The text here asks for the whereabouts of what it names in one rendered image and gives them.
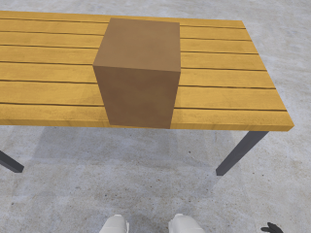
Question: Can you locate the right robot hand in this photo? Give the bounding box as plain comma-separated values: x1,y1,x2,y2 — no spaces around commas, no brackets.
260,222,284,233

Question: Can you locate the robot left thigh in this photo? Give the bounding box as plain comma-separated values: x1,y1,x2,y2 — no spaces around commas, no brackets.
99,216,129,233

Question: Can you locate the carton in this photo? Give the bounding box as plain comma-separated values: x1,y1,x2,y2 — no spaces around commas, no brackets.
92,17,181,129

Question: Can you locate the table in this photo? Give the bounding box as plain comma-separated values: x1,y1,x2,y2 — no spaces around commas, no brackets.
0,11,294,176

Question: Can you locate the robot thigh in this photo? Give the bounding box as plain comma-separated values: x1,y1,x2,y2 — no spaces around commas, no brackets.
99,216,129,233
168,216,206,233

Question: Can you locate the robot right thigh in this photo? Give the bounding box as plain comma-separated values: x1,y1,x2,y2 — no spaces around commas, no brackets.
168,216,206,233

